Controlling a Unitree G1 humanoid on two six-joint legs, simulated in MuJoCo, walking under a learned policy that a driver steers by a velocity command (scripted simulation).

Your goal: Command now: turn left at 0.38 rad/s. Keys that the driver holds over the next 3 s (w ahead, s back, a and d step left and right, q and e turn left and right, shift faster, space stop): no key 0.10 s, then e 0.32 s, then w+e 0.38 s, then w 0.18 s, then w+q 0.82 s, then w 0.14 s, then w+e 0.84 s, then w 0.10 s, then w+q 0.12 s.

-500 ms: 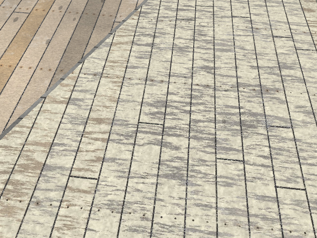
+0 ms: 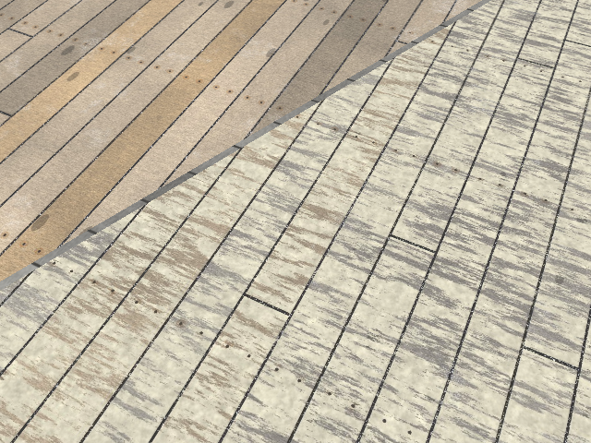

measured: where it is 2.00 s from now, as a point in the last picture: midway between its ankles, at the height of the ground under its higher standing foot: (385, 332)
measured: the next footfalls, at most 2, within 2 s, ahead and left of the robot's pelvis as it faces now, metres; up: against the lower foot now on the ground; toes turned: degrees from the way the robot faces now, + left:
left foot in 0.06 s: +0.05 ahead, +0.13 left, +0.00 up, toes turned +2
right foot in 0.58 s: +0.00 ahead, -0.09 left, +0.00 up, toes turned -14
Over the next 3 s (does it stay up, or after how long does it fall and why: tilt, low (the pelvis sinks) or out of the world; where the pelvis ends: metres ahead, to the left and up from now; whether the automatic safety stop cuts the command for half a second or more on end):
stays up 1.27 -0.22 0.00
